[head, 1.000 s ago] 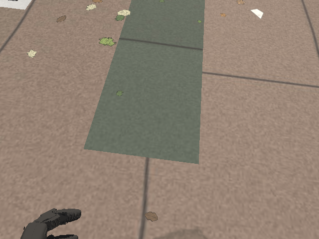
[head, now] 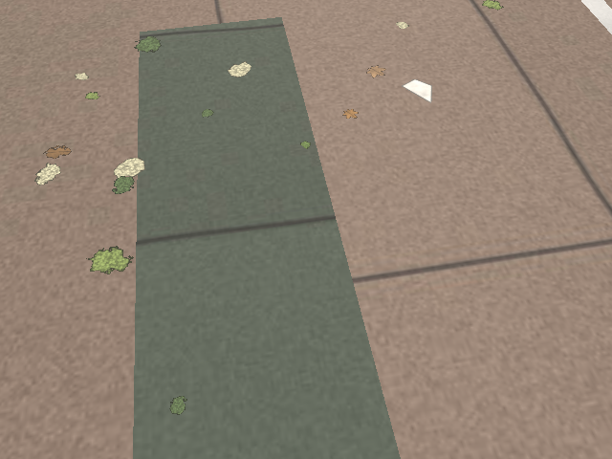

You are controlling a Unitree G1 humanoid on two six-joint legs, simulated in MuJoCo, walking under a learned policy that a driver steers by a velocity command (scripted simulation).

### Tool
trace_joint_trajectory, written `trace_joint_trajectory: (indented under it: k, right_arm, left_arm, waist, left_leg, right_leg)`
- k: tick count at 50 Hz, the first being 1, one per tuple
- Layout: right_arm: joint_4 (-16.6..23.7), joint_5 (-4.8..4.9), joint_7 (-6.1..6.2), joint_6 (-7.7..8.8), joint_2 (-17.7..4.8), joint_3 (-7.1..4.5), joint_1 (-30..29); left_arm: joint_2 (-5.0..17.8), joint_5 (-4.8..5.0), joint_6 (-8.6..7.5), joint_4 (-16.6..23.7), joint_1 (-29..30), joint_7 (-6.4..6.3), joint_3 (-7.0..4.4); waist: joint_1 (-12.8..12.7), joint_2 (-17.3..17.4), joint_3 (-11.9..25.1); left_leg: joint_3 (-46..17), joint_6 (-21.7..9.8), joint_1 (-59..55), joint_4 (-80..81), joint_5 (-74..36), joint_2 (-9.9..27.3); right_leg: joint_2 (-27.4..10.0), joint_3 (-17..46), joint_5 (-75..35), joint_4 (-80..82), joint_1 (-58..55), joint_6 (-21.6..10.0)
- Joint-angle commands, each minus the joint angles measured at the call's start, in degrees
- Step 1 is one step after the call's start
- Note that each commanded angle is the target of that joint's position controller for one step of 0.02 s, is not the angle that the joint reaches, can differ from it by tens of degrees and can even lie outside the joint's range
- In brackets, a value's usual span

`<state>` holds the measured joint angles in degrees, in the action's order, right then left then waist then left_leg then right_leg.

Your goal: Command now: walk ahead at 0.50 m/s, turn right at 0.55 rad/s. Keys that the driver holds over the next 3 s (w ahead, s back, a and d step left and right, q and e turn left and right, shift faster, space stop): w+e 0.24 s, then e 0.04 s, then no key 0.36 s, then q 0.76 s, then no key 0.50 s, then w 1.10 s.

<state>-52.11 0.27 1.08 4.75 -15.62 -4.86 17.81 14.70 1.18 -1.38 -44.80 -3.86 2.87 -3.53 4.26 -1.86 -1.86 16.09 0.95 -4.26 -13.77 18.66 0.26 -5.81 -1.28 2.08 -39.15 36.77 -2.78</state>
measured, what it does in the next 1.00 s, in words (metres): walks ahead: right foot, then left foot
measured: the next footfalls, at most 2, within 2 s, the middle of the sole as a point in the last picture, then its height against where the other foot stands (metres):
right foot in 0.08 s outside the picture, level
left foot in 0.54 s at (296, 444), level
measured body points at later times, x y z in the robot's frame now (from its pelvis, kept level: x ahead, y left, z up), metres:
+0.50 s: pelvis +0.27 -0.04 +0.00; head +0.31 -0.06 +0.45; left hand +0.41 +0.23 -0.11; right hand +0.42 -0.33 -0.09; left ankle +0.47 +0.05 -0.71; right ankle +0.18 -0.11 -0.73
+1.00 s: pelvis +0.36 -0.06 +0.00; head +0.39 -0.08 +0.45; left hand +0.50 +0.21 -0.10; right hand +0.46 -0.36 -0.11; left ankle +0.41 +0.05 -0.68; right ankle +0.33 -0.18 -0.73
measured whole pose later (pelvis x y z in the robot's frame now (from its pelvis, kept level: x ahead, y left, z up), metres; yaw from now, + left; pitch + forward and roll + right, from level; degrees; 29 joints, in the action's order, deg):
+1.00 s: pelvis +0.36 -0.06 +0.00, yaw -8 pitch +2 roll +1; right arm -44.0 0.9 0.7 -0.9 -18.0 -5.0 8.6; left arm 15.0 -1.4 0.4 -45.6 -12.9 -3.4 -4.1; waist -0.3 1.8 -1.7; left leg -2.2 1.0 30.0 -53.1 25.4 -3.7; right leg -1.9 -0.5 16.3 -29.3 14.7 0.2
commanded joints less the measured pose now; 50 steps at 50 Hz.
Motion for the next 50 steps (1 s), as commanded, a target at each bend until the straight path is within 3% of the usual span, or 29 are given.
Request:
trace_joint_trajectory:
  k: [1,3,4,5,6,7,8,9,10,11,16,19,22,26,27,28,29,30,31,32,34,36,39,43,44,45,46,47,50]
  right_arm:
    - [2.95,0.91,0.41,-0.63,-11.43,-2.67,-1.13]
    - [3.56,1.39,0.59,-1.65,-12.78,-2.94,-2.64]
    - [3.92,1.34,0.7,-1.78,-12.05,-2.5,-2.88]
    - [5.44,-1.26,0.59,-1.15,-6.69,-0.75,-1.24]
    - [8.83,-0.76,-0.08,1.14,-2.28,0.91,1.55]
    - [9.85,1.81,-0.83,3.25,-7.73,-0.07,-6.64]
    - [10.94,2.85,-1.1,4.18,-8.16,-0.14,-9.4]
    - [9.89,1.61,-0.56,4.39,-7.75,-0.12,-8.81]
    - [9.3,0.06,-0.18,4.0,-8.5,-0.68,-8.11]
    - [9.1,-0.31,-0.28,3.2,-8.69,-0.96,-7.03]
    - [11.33,-1.47,-0.03,1.14,-5.09,-0.07,-10.69]
    - [12.29,-0.97,-1.06,1.43,-3.14,0.96,-15.28]
    - [13.32,-0.63,-2.09,1.61,-4.33,0.85,-17.84]
    - [11.78,-1.88,-2.52,2.61,-7.09,-0.22,-12.09]
    - [11.42,-2.75,-2.25,3.04,-9.13,-0.61,-9.59]
    - [11.97,-4.05,-2.03,3.01,-11.57,-0.72,-7.36]
    - [10.85,-3.39,-2.16,1.93,-7.54,0.14,-4.66]
    - [10.45,-1.35,-2.57,1.05,-4.85,1.08,-4.24]
    - [10.45,-0.66,-2.64,0.24,-4.85,1.25,-6.89]
    - [10.77,-0.83,-2.63,-0.49,-4.21,1.73,-10.05]
    - [11.2,-1.32,-2.6,-1.88,-5.2,1.69,-15.39]
    - [11.36,-1.41,-2.15,-2.92,-7.56,0.64,-15.83]
    - [11.39,-0.24,-1.25,-3.58,-9.53,-0.4,-13.94]
    - [11.8,0.8,0.16,-4.95,-8.21,-0.41,-13.96]
    - [12.25,0.6,0.23,-4.95,-6.82,-0.06,-13.72]
    - [14.14,0.68,0.06,-4.73,-4.97,0.15,-15.23]
    - [14.21,0.5,-0.16,-4.31,-5.74,-0.05,-15.15]
    - [13.81,0.45,-0.39,-4.18,-7.58,-1.11,-14.02]
    - [11.48,0.63,-0.27,-5.62,-6.2,-1.44,-8.77]
  left_arm:
    - [4.35,0.16,-0.61,5.85,4.26,0.82,-1.09]
    - [7.7,0.6,-0.38,4.22,-5.24,0.61,-3.1]
    - [11.41,0.7,-0.18,1.53,-15.04,-0.19,-5.23]
    - [17.28,0.75,0.41,0.15,-20.57,-1.49,-6.74]
    - [20.32,0.3,-0.55,2.36,-17.87,-1.06,-6.55]
    - [14.89,-0.06,-1.27,2.65,-18.88,-0.57,-4.97]
    - [12.37,-0.1,-2.01,2.31,-16.88,-0.61,-4.28]
    - [10.26,0.13,-2.44,3.06,-12.65,-0.65,-3.62]
    - [8.26,-0.07,-2.55,3.9,-9.02,-0.88,-3.04]
    - [7.49,-0.7,-2.59,4.83,-7.4,-1.19,-2.66]
    - [10.55,-0.69,-2.29,4.5,-9.0,-3.36,-3.42]
    - [9.6,-0.28,-1.07,3.7,-11.82,-4.16,-3.17]
    - [8.84,-0.53,-0.54,2.62,-13.89,-4.39,-2.68]
    - [7.55,-0.81,-0.36,2.26,-11.63,-4.52,-2.03]
    - [6.47,-1.33,-0.53,2.75,-12.25,-4.45,-1.66]
    - [4.56,-1.98,-0.98,2.8,-18.19,-4.29,-0.9]
    - [4.37,-1.07,-0.85,1.04,-23.66,-4.11,-0.41]
    - [8.69,-0.53,0.04,0.78,-21.64,-3.87,-1.23]
    - [9.44,-0.08,1.36,1.42,-17.21,-4.1,-1.66]
    - [8.99,-0.25,2.74,1.64,-14.44,-4.45,-1.7]
    - [6.94,-0.97,4.52,1.9,-13.18,-4.86,-1.51]
    - [5.08,-1.27,4.24,1.05,-13.32,-5.3,-1.09]
    - [6.0,-1.22,3.46,0.22,-13.24,-5.58,-1.55]
    - [6.24,-1.77,2.4,0.03,-13.19,-5.38,-1.96]
    - [8.71,-2.42,2.15,0.45,-14.49,-5.63,-2.52]
    - [12.12,-2.67,2.33,-0.42,-14.75,-5.86,-3.58]
    - [11.83,-3.21,2.0,1.37,-11.6,-6.03,-3.54]
    - [10.45,-4.04,1.24,2.96,-8.79,-6.41,-2.98]
    - [8.71,-1.6,0.11,4.17,-4.62,-6.79,-2.46]
  waist:
    - [-2.3,5.66,-1.94]
    - [-8.34,7.03,4.07]
    - [-13.21,5.5,9.16]
    - [-12.52,-6.37,13.1]
    - [-7.14,-13.56,21.65]
    - [-11.57,-4.25,19.56]
    - [-10.59,-3.19,12.28]
    - [-7.59,1.92,8.05]
    - [-5.32,1.62,6.0]
    - [-3.79,0.51,5.32]
    - [-3.22,0.12,2.89]
    - [-6.38,-2.46,4.64]
    - [-7.86,-3.55,4.96]
    - [-3.93,-3.73,6.15]
    - [-3.34,-0.87,9.14]
    - [-5.24,7.77,16.25]
    - [-4.57,16.79,23.65]
    - [-3.69,11.79,22.6]
    - [-3.61,8.08,16.86]
    - [-4.11,6.01,12.1]
    - [-6.44,8.92,5.82]
    - [-6.07,11.76,4.99]
    - [-5.32,10.73,7.82]
    - [-6.73,9.25,6.53]
    - [-7.03,5.45,6.4]
    - [-5.74,-6.6,3.72]
    - [-6.33,-12.94,2.49]
    - [-5.87,-11.55,2.86]
    - [-3.67,-4.44,4.43]
  left_leg:
    - [-3.57,-7.98,-1.39,-2.36,-42.05,17.44]
    - [-1.73,-6.31,-0.45,-17.04,-58.23,16.07]
    - [-0.58,-4.02,6.55,-30.49,-53.53,13.63]
    - [-1.03,-1.1,24.06,-49.89,-15.76,9.51]
    - [-13.52,1.27,44.27,-66.19,17.1,-2.51]
    - [-21.27,-0.2,51.17,-68.42,13.83,0.11]
    - [-20.58,-1.71,53.72,-65.33,8.47,2.44]
    - [-20.76,-1.89,50.17,-60.36,3.95,5.2]
    - [-20.96,-1.39,45.53,-55.46,1.38,6.81]
    - [-21.2,-0.95,41.74,-53.46,-0.36,7.69]
    - [-17.42,2.95,37.99,-37.48,-9.6,4.76]
    - [-15.82,2.35,32.2,-24.09,-23.8,1.47]
    - [-17.11,1.03,31.12,-18.24,-26.95,0.52]
    - [-17.33,-3.19,25.54,-10.65,-25.8,0.29]
    - [-19.63,-4.98,17.25,-10.6,-43.76,3.73]
    - [-28.86,-11.65,1.48,-15.73,-64.57,13.92]
    - [-40.51,-20.29,-6.9,-14.89,-67.05,22.77]
    - [-44.05,-20.13,-4.21,-12.29,-50.43,22.18]
    - [-42.42,-17.85,1.02,-9.82,-35.22,20.15]
    - [-39.75,-15.95,7.66,-6.94,-24.05,18.0]
    - [-34.9,-12.26,20.18,-1.96,-8.41,12.68]
    - [-31.24,-11.53,23.8,-0.96,-7.15,9.07]
    - [-33.47,-12.57,21.46,-1.11,-4.67,10.18]
    - [-33.51,-9.03,26.85,-3.23,2.96,7.51]
    - [-31.24,-6.71,31.68,-7.95,4.31,5.3]
    - [-21.59,-3.44,36.74,-16.16,6.71,-1.65]
    - [-16.99,-1.63,38.23,-28.9,9.07,-4.6]
    - [-18.83,-0.72,39.94,-40.38,12.93,-3.22]
    - [-20.16,1.79,44.01,-49.18,8.63,-0.91]
  right_leg:
    - [2.8,-3.77,6.17,1.87,-1.22,-2.63]
    - [7.83,-6.92,9.7,3.25,-14.64,-5.5]
    - [9.88,-5.76,6.35,6.95,-29.97,-7.78]
    - [-1.94,12.87,3.26,7.21,-45.83,-11.61]
    - [-13.22,47.7,18.13,18.39,-59.87,-23.56]
    - [-13.3,46.69,19.28,24.06,-59.03,-20.36]
    - [-11.59,38.24,15.55,23.87,-52.83,-18.17]
    - [-8.92,31.3,9.6,23.47,-43.79,-16.03]
    - [-6.73,26.17,4.06,23.89,-36.48,-14.9]
    - [-5.34,23.77,0.88,25.13,-31.94,-14.51]
    - [-0.8,11.94,-26.48,23.77,-23.13,-12.35]
    - [2.21,8.09,-24.17,21.69,-22.52,-8.57]
    - [-0.22,11.43,-18.19,19.47,-26.48,-7.8]
    - [-1.28,15.04,-19.42,9.03,-32.01,-5.57]
    - [2.49,13.59,-16.42,2.64,-29.86,-3.26]
    - [6.99,12.32,2.09,-9.26,-20.39,-0.2]
    - [10.5,10.61,35.38,-21.73,-12.9,3.31]
    - [8.69,12.33,39.72,-25.6,-10.12,4.41]
    - [7.03,11.51,36.46,-28.16,-7.4,5.59]
    - [5.63,9.82,33.99,-26.79,-7.0,6.26]
    - [3.6,6.91,30.1,-15.5,-12.49,6.59]
    - [5.64,3.68,27.23,-7.03,-18.03,6.37]
    - [6.7,3.32,19.21,-0.68,-20.7,5.03]
    - [6.33,2.85,11.72,11.25,-27.45,1.29]
    - [0.5,7.78,13.11,14.71,-30.89,-1.25]
    - [-5.45,14.77,17.59,19.04,-28.09,-5.36]
    - [-13.04,22.43,10.17,23.96,-25.91,-9.74]
    - [-15.88,22.99,-2.16,22.81,-26.76,-11.79]
    - [-12.32,12.91,-18.39,17.61,-33.02,-8.45]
